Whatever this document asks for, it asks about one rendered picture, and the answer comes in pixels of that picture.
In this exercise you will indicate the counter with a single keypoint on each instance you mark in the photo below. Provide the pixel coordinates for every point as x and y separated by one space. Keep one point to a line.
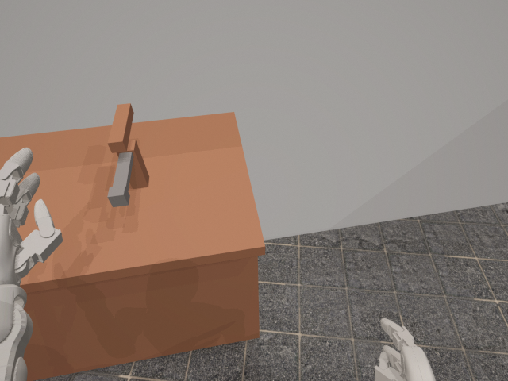
174 271

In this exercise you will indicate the left robot forearm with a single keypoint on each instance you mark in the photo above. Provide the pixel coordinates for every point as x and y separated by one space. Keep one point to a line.
16 328

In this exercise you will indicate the left robot hand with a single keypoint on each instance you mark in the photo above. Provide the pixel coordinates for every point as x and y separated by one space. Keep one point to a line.
14 198

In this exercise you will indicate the right robot hand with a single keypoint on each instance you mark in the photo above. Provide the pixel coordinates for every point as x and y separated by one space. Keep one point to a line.
411 364

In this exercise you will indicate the tap lever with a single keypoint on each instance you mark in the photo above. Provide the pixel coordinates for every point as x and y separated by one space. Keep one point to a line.
118 195

